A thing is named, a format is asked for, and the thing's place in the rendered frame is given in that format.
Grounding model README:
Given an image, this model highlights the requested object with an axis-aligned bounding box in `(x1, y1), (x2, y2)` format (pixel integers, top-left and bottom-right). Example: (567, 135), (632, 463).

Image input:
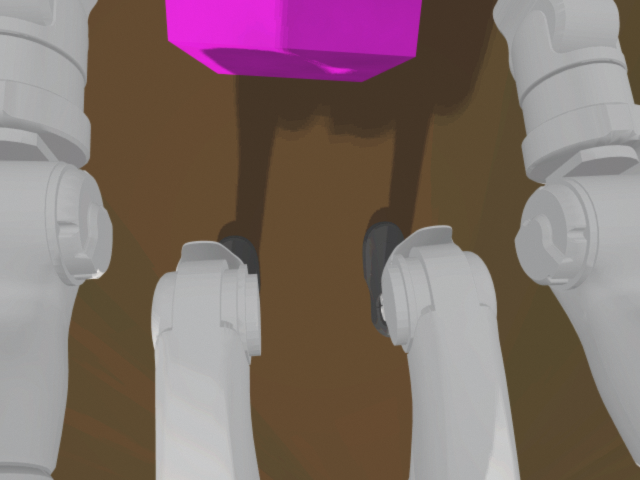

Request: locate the left robot thigh
(155, 259), (261, 480)

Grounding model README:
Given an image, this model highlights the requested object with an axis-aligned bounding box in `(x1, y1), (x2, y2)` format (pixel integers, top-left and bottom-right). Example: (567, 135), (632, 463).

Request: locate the robot right upper arm
(515, 174), (640, 467)

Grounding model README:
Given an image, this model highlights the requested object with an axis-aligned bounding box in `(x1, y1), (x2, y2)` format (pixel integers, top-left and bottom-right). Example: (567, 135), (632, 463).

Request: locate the carton
(165, 0), (422, 82)

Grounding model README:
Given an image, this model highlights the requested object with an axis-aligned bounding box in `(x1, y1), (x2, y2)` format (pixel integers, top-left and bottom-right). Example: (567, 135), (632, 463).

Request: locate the left robot foot
(219, 235), (260, 292)

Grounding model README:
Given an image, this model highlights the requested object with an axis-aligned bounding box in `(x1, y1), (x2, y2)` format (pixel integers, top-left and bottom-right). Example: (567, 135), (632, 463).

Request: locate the robot left upper arm
(0, 161), (113, 480)

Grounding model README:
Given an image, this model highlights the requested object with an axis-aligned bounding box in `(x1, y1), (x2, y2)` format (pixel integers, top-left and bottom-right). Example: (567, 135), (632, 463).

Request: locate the left robot forearm
(0, 0), (98, 169)

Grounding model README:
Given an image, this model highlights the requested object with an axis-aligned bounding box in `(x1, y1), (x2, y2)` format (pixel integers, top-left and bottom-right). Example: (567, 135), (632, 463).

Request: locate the right robot forearm
(493, 0), (640, 184)

